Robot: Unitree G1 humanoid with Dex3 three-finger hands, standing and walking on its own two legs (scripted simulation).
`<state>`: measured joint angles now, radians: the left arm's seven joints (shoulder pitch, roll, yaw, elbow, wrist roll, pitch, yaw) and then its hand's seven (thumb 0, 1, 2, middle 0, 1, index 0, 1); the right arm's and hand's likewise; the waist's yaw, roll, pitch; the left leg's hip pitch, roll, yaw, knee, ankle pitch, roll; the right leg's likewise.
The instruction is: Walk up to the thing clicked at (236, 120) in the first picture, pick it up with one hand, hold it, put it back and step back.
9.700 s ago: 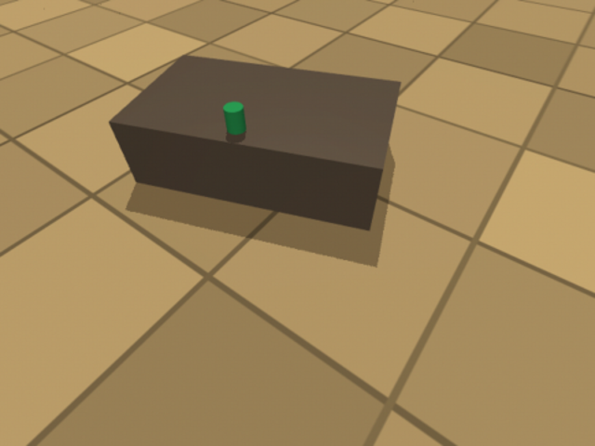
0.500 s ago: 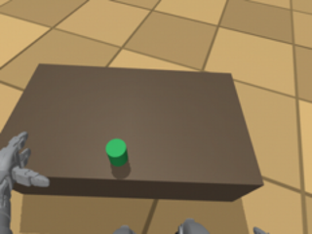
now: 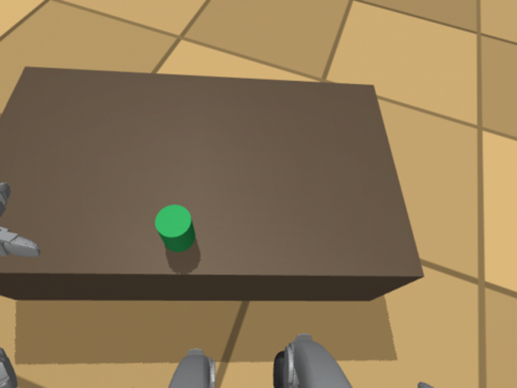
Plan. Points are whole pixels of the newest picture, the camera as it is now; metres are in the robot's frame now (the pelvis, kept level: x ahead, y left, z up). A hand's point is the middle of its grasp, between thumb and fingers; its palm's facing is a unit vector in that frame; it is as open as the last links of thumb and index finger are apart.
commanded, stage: go down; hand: left
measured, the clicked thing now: (176, 229) +0.47 +0.17 -0.29
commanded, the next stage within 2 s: none
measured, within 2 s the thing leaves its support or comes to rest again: neither
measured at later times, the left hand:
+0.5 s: hand (10, 199) +0.40 +0.36 +0.01, palm faces +0.15 -0.98 -0.09, open 17.4 cm
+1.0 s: hand (10, 190) +0.42 +0.37 +0.01, palm faces +0.15 -0.99 -0.08, open 17.2 cm
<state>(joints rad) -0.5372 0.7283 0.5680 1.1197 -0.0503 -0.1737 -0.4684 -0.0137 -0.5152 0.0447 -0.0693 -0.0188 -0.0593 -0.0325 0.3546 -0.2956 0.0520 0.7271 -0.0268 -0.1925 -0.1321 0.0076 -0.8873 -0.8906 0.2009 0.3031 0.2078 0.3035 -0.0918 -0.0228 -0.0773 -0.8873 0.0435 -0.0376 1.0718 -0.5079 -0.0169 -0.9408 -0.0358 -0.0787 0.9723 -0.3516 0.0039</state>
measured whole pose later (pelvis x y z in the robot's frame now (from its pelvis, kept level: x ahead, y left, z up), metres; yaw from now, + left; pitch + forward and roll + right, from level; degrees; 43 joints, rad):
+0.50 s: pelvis +0.00 +0.01 -0.01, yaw +0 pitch +21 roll -3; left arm -0.60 0.76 0.58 1.14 -0.06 -0.20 -0.50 -0.01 -0.52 0.04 -0.07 -0.01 -0.05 -0.03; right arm 0.33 -0.29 0.06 0.71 -0.03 -0.18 -0.13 0.01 -0.90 -0.89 0.20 0.30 0.21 0.30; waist -0.10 -0.02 -0.10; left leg -0.95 0.04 -0.04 1.13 -0.53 -0.01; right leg -1.00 -0.04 -0.08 1.01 -0.37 0.02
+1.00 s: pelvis +0.00 +0.01 -0.02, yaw +0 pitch +23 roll -4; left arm -0.67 0.82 0.62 1.19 -0.07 -0.23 -0.53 -0.01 -0.46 0.07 -0.06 -0.02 -0.04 -0.04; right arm 0.34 -0.30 0.08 0.70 -0.04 -0.16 -0.12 0.01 -0.90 -0.89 0.20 0.30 0.21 0.30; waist -0.12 -0.02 -0.09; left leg -1.04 0.04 -0.05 1.19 -0.55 0.00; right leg -1.08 -0.04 -0.08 1.06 -0.38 0.02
